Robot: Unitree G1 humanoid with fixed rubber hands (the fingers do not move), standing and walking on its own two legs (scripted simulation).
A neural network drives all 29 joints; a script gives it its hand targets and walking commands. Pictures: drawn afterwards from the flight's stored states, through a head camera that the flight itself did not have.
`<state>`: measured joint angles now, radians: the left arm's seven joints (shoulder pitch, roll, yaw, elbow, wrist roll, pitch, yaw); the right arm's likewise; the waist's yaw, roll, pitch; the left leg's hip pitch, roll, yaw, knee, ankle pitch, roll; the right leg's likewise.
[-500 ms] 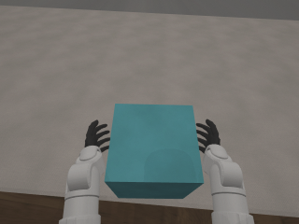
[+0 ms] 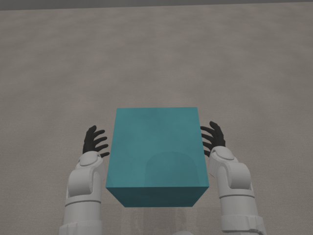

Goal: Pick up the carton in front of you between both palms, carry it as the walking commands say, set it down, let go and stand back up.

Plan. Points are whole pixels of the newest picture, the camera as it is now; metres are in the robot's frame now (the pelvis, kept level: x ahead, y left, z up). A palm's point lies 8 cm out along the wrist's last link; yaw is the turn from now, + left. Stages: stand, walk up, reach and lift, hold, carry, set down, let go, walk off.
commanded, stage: carry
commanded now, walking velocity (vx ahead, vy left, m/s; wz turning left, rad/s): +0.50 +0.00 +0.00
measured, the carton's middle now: (157, 161) +0.33 -0.03 +0.00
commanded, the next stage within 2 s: none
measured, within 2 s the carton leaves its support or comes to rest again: neither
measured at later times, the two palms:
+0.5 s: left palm (113, 106) +0.69 +0.12 -0.09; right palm (180, 96) +0.72 -0.19 -0.09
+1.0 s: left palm (111, 53) +1.03 +0.12 -0.01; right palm (167, 50) +1.01 -0.18 +0.00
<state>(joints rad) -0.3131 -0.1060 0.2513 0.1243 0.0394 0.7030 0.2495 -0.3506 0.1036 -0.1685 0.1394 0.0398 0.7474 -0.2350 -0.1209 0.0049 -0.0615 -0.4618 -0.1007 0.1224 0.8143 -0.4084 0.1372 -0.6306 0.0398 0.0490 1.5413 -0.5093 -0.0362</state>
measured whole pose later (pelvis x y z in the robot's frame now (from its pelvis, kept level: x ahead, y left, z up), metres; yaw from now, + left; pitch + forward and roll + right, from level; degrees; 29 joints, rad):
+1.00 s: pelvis +0.74 -0.01 -0.08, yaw -3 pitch +5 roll -3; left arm -0.13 -0.13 0.12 -0.25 0.02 0.91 0.19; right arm -0.12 0.13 -0.13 -0.24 0.02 0.90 -0.17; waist -0.03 0.01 -0.09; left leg -0.17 0.03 0.13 0.25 -0.18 0.05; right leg -0.57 -0.06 -0.10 0.71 -0.22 0.02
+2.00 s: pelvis +1.34 -0.03 -0.09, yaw -1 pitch +4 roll -1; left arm 0.12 -0.14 0.02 -0.58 0.02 1.13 0.15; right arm 0.10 0.14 -0.04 -0.54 0.01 1.11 -0.15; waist -0.03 -0.01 -0.14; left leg -0.08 0.06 0.22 0.24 -0.22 0.01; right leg -0.60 -0.12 -0.12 0.70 -0.11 0.02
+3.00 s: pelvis +1.84 -0.07 -0.10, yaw -1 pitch +3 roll +1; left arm 0.07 -0.13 0.03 -0.57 0.03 1.17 0.15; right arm 0.06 0.13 -0.04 -0.54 -0.02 1.16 -0.14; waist -0.01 -0.01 -0.13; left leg -0.29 0.05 0.23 0.46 -0.22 0.04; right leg -0.16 -0.07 -0.13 0.46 -0.34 0.02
